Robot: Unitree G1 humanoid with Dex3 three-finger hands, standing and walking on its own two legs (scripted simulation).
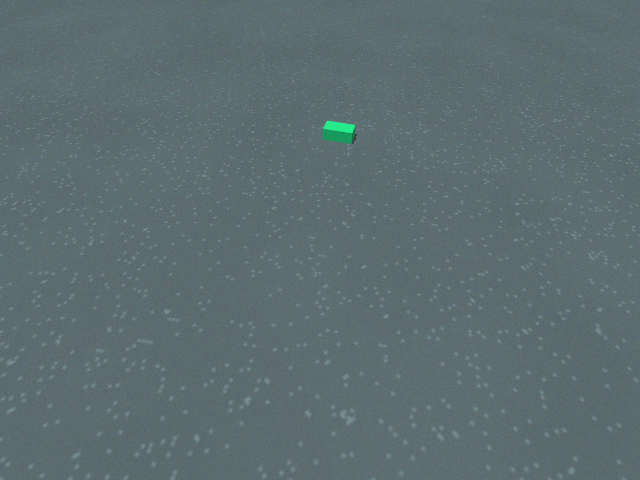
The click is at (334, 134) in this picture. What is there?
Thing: lying carton
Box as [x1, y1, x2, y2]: [323, 121, 355, 143]
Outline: 326,121 323,128 324,139 351,143 354,135 355,125
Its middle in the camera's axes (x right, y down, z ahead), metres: +0.10 -0.60 +2.14
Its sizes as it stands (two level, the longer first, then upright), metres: 0.163 0.084 0.067
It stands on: the floor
